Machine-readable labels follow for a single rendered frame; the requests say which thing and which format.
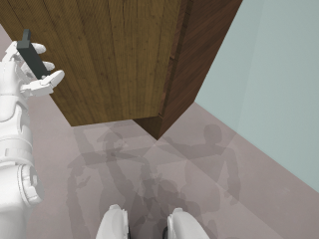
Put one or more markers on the cupboard door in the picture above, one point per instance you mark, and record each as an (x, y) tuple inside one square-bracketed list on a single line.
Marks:
[(114, 53)]

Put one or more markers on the robot right thigh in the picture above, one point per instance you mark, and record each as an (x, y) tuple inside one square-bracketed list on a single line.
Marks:
[(181, 225)]

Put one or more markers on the robot left upper arm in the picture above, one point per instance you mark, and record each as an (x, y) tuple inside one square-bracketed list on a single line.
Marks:
[(20, 191)]

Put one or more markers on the robot thigh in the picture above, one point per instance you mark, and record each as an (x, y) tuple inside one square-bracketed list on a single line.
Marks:
[(181, 225), (114, 225)]

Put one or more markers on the robot left hand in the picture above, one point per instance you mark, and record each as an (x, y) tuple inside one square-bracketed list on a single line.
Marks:
[(12, 77)]

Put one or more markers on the robot left thigh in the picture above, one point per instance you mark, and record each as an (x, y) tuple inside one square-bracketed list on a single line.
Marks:
[(114, 225)]

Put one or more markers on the handle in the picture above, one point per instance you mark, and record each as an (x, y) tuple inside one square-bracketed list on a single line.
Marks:
[(31, 57)]

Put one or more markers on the left robot forearm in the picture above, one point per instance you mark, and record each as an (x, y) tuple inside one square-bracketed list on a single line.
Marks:
[(16, 138)]

